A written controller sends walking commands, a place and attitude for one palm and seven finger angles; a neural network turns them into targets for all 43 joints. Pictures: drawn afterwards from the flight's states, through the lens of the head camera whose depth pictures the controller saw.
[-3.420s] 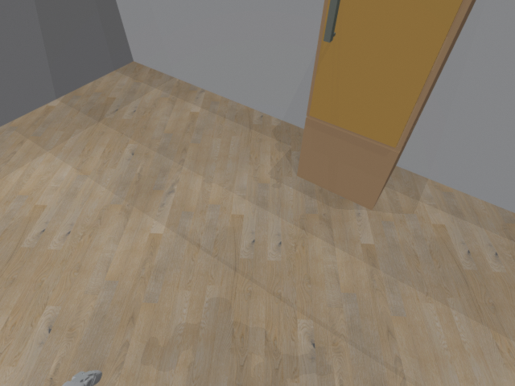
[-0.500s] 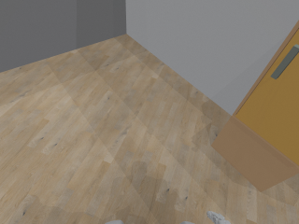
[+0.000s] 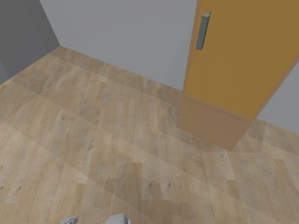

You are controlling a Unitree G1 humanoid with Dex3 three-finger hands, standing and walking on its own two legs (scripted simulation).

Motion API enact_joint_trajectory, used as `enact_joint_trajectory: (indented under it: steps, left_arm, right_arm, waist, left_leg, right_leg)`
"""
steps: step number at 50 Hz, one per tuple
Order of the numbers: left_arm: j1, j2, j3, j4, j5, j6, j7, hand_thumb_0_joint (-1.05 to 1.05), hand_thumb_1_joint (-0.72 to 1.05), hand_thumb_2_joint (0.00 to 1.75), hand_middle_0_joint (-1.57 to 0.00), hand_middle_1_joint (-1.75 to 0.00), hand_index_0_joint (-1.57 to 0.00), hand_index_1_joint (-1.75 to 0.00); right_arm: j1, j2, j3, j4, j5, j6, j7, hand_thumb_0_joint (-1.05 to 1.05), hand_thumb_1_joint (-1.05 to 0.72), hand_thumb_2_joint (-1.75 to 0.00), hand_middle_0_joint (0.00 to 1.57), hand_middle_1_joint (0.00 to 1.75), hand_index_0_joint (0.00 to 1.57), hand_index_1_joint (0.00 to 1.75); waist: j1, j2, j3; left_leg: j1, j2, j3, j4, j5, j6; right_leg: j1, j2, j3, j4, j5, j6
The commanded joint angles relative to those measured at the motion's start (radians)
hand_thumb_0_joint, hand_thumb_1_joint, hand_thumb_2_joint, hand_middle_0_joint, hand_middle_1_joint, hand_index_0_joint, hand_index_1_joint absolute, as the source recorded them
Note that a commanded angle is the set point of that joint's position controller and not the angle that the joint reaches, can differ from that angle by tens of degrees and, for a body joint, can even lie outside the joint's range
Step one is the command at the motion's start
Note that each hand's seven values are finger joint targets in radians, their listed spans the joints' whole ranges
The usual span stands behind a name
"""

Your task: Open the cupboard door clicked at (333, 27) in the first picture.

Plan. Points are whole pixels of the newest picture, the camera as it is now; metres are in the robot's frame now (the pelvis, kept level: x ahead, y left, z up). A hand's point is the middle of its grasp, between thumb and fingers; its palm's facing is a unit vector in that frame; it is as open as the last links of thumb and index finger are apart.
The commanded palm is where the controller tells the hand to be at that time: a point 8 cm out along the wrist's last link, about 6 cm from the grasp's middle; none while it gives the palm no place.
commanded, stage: turn to face it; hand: left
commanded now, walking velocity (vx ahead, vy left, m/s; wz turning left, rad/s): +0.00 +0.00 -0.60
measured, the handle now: (204, 30) +0.82 -0.19 +0.08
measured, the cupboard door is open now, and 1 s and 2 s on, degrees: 0 0 0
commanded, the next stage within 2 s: take the last steps up to it in 0.64 s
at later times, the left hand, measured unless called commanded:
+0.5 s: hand (86, 223) +0.15 +0.21 -0.16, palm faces -0.28 -0.94 -0.21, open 7.4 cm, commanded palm none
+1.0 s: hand out of the picture +0.13 +0.19 -0.18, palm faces -0.37 -0.91 -0.17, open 7.4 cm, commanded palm none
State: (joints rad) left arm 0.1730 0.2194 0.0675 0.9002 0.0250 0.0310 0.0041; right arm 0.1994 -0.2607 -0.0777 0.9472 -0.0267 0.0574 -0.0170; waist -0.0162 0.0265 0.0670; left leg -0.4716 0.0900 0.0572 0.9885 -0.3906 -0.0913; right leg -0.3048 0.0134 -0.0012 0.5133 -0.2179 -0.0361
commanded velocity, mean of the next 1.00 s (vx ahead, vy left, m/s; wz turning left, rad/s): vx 0.08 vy -0.01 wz -0.32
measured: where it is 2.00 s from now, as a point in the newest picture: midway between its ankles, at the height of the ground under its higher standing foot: (175, 222)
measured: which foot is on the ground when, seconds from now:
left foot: up 0.00-0.14, down 0.16-0.58, up 0.60-0.94, down 0.96-1.00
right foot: down 0.00-0.18, up 0.20-0.56, down 0.58-0.96, up 0.98-1.00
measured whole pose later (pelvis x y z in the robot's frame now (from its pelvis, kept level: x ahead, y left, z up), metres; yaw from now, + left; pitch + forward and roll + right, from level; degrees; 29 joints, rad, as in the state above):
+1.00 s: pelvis +0.01 +0.04 -0.01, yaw -25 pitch +0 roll -2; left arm 0.25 0.20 0.06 1.02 0.02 0.03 -0.01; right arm 0.26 -0.19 -0.04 0.99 -0.04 -0.02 -0.01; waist -0.01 -0.02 0.01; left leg -0.27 0.06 0.12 0.60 -0.34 0.00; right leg -0.29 0.00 -0.01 0.70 -0.44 -0.01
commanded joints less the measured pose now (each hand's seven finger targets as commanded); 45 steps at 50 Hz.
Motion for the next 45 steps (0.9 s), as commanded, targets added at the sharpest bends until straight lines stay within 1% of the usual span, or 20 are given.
enact_joint_trajectory:
  steps: [1,5,7,8,9,10,12,14,18,24,27,28,29,30,32,34,35,38,43,45]
  left_arm:
    - [0.029,0.218,0.053,-0.059,-0.002,-0.008,0.005,0.00,0.90,0.90,-0.20,-0.30,-0.20,-0.30]
    - [-0.027,0.224,0.056,-0.072,-0.003,0.006,0.004,0.00,0.90,0.90,-0.20,-0.30,-0.20,-0.30]
    - [-0.076,0.196,0.050,-0.087,-0.014,0.014,-0.001,0.00,0.90,0.90,-0.20,-0.30,-0.20,-0.30]
    - [-0.069,0.140,0.041,-0.112,-0.022,0.019,-0.008,0.00,0.90,0.90,-0.20,-0.30,-0.20,-0.30]
    - [-0.078,0.109,0.031,-0.130,-0.017,0.016,-0.020,0.00,0.90,0.90,-0.20,-0.30,-0.20,-0.30]
    - [-0.076,0.141,0.041,-0.112,0.002,0.027,-0.017,0.00,0.90,0.90,-0.20,-0.30,-0.20,-0.30]
    - [-0.055,0.143,0.056,-0.083,0.003,0.029,-0.036,0.00,0.90,0.90,-0.20,-0.30,-0.20,-0.30]
    - [-0.041,0.113,0.046,-0.070,0.000,0.029,-0.043,0.00,0.90,0.90,-0.20,-0.30,-0.20,-0.30]
    - [-0.091,0.079,0.029,-0.082,-0.007,0.032,-0.038,0.00,0.90,0.90,-0.20,-0.30,-0.20,-0.30]
    - [-0.112,0.059,0.012,-0.076,-0.005,0.018,-0.030,0.00,0.90,0.90,-0.20,-0.30,-0.20,-0.30]
    - [-0.014,0.070,0.015,-0.047,-0.006,-0.002,-0.021,0.00,0.90,0.90,-0.20,-0.30,-0.20,-0.30]
    - [0.055,0.118,0.022,-0.023,-0.001,-0.014,-0.014,0.00,0.90,0.90,-0.20,-0.30,-0.20,-0.30]
    - [0.097,0.223,0.040,-0.007,0.008,-0.029,0.002,0.00,0.90,0.90,-0.20,-0.30,-0.20,-0.30]
    - [0.141,0.248,0.037,0.011,-0.008,-0.026,0.010,0.00,0.90,0.90,-0.20,-0.30,-0.20,-0.30]
    - [0.084,0.212,0.041,0.007,-0.005,-0.020,0.021,0.00,0.90,0.90,-0.20,-0.30,-0.20,-0.30]
    - [-0.007,0.162,0.028,-0.015,-0.007,-0.017,0.021,0.00,0.90,0.90,-0.20,-0.30,-0.20,-0.30]
    - [-0.018,0.155,0.024,-0.021,-0.005,-0.020,0.019,0.00,0.90,0.90,-0.20,-0.30,-0.20,-0.30]
    - [0.014,0.155,0.023,-0.004,-0.003,-0.026,0.017,0.00,0.90,0.90,-0.20,-0.30,-0.20,-0.30]
    - [0.032,0.174,0.031,0.027,0.003,-0.031,0.004,0.00,0.90,0.90,-0.20,-0.30,-0.20,-0.30]
    - [0.018,0.163,0.029,0.035,-0.003,-0.032,-0.001,0.00,0.90,0.90,-0.20,-0.30,-0.20,-0.30]
  right_arm:
    - [-0.042,-0.052,0.004,-0.097,0.013,-0.034,-0.006,0.00,-0.90,-0.90,0.20,0.30,0.20,0.30]
    - [0.026,-0.054,0.007,-0.093,0.021,-0.044,-0.015,0.00,-0.90,-0.90,0.20,0.30,0.20,0.30]
    - [0.117,-0.074,0.006,-0.066,0.021,-0.056,-0.022,0.00,-0.90,-0.90,0.20,0.30,0.20,0.30]
    - [0.127,-0.149,-0.006,-0.074,0.012,-0.065,-0.025,0.00,-0.90,-0.90,0.20,0.30,0.20,0.30]
    - [0.103,-0.219,-0.016,-0.101,0.008,-0.060,-0.020,0.00,-0.90,-0.90,0.20,0.30,0.20,0.30]
    - [0.057,-0.192,-0.011,-0.102,0.003,-0.062,-0.021,0.00,-0.90,-0.90,0.20,0.30,0.20,0.30]
    - [-0.041,-0.133,0.006,-0.129,0.000,-0.067,-0.024,0.00,-0.90,-0.90,0.20,0.30,0.20,0.30]
    - [-0.028,-0.110,0.009,-0.122,0.003,-0.072,-0.026,0.00,-0.90,-0.90,0.20,0.30,0.20,0.30]
    - [0.080,-0.119,-0.008,-0.074,0.004,-0.073,-0.023,0.00,-0.90,-0.90,0.20,0.30,0.20,0.30]
    - [0.110,-0.142,-0.028,-0.034,-0.001,-0.061,-0.009,0.00,-0.90,-0.90,0.20,0.30,0.20,0.30]
    - [0.085,-0.146,-0.029,-0.026,0.006,-0.058,-0.004,0.00,-0.90,-0.90,0.20,0.30,0.20,0.30]
    - [0.087,-0.122,-0.026,-0.030,0.014,-0.057,0.002,0.00,-0.90,-0.90,0.20,0.30,0.20,0.30]
    - [0.090,-0.041,-0.007,-0.060,0.017,-0.054,0.008,0.00,-0.90,-0.90,0.20,0.30,0.20,0.30]
    - [0.023,-0.027,0.006,-0.085,0.017,-0.039,-0.002,0.00,-0.90,-0.90,0.20,0.30,0.20,0.30]
    - [-0.022,-0.033,0.007,-0.072,0.015,-0.020,-0.014,0.00,-0.90,-0.90,0.20,0.30,0.20,0.30]
    - [0.022,-0.038,0.004,-0.029,0.011,-0.020,-0.007,0.00,-0.90,-0.90,0.20,0.30,0.20,0.30]
    - [0.039,-0.033,0.004,-0.017,0.008,-0.019,-0.005,0.00,-0.90,-0.90,0.20,0.30,0.20,0.30]
    - [0.036,-0.027,0.008,-0.010,0.007,-0.021,-0.004,0.00,-0.90,-0.90,0.20,0.30,0.20,0.30]
    - [0.017,-0.016,0.017,-0.023,0.002,-0.052,0.010,0.00,-0.90,-0.90,0.20,0.30,0.20,0.30]
    - [0.106,-0.004,0.022,0.006,0.000,-0.070,0.009,0.00,-0.90,-0.90,0.20,0.30,0.20,0.30]
  waist:
    - [0.050,-0.163,-0.133]
    - [0.021,-0.187,-0.150]
    - [-0.029,-0.136,-0.164]
    - [-0.033,0.072,-0.161]
    - [-0.023,0.282,-0.112]
    - [-0.024,0.277,-0.083]
    - [0.032,0.131,-0.023]
    - [0.025,0.104,-0.050]
    - [-0.021,0.117,-0.095]
    - [-0.049,0.196,-0.098]
    - [0.007,0.148,-0.142]
    - [0.035,0.047,-0.173]
    - [0.049,-0.243,-0.186]
    - [0.078,-0.243,-0.177]
    - [0.062,-0.284,-0.118]
    - [0.013,-0.181,-0.099]
    - [0.004,-0.181,-0.101]
    - [0.014,-0.176,-0.111]
    - [0.035,-0.189,-0.056]
    - [-0.002,-0.169,-0.059]
  left_leg:
    - [-0.017,-0.014,-0.007,-0.133,-0.037,0.000]
    - [0.129,-0.046,-0.001,-0.355,-0.002,0.019]
    - [0.330,-0.022,-0.009,-0.587,0.138,0.038]
    - [0.430,0.160,-0.214,-0.710,0.115,0.105]
    - [0.392,0.363,-0.383,-0.774,0.212,0.197]
    - [0.294,0.386,-0.381,-0.781,0.181,0.224]
    - [0.237,0.267,-0.192,-0.745,0.243,0.211]
    - [0.318,0.214,-0.074,-0.695,0.411,0.200]
    - [0.466,0.240,-0.034,-0.638,0.619,0.233]
    - [0.445,0.265,0.024,-0.579,0.684,0.221]
    - [0.389,0.241,0.070,-0.464,0.625,0.157]
    - [0.295,0.206,0.119,-0.344,0.493,0.102]
    - [-0.012,0.091,0.174,-0.150,0.027,0.039]
    - [-0.075,0.038,0.064,-0.013,-0.250,0.024]
    - [-0.109,0.030,-0.036,0.120,-0.187,0.030]
    - [-0.080,0.035,-0.033,0.134,-0.059,0.019]
    - [-0.061,0.027,-0.022,0.119,-0.032,0.013]
    - [-0.029,0.006,-0.007,0.036,-0.019,0.007]
    - [0.086,-0.012,0.033,-0.229,-0.041,0.030]
    - [0.252,-0.035,0.071,-0.429,0.052,0.042]
  right_leg:
    - [0.177,-0.245,0.294,-0.142,0.312,-0.152]
    - [0.118,-0.217,0.345,-0.100,0.330,-0.125]
    - [-0.007,-0.148,0.304,-0.024,0.237,-0.051]
    - [-0.180,-0.025,0.201,0.123,0.024,0.014]
    - [-0.282,0.046,0.035,0.355,-0.315,0.069]
    - [-0.274,0.001,0.080,0.536,-0.335,0.087]
    - [-0.260,-0.023,0.058,0.685,-0.215,0.095]
    - [-0.272,-0.035,0.018,0.674,-0.176,0.106]
    - [-0.260,-0.057,-0.026,0.521,-0.217,0.118]
    - [-0.109,-0.041,-0.093,0.243,-0.237,0.088]
    - [0.073,-0.031,-0.107,-0.048,-0.019,0.062]
    - [0.222,-0.095,-0.040,-0.152,0.152,0.041]
    - [0.435,-0.337,0.239,-0.166,0.520,-0.047]
    - [0.362,-0.434,0.271,-0.116,0.746,-0.145]
    - [0.247,-0.359,0.271,-0.150,0.564,-0.171]
    - [0.202,-0.277,0.153,-0.143,0.480,-0.129]
    - [0.183,-0.260,0.128,-0.145,0.476,-0.116]
    - [0.180,-0.252,0.148,-0.164,0.392,-0.127]
    - [0.095,-0.255,0.231,-0.243,-0.106,-0.141]
    - [0.021,-0.209,0.202,-0.200,-0.226,-0.105]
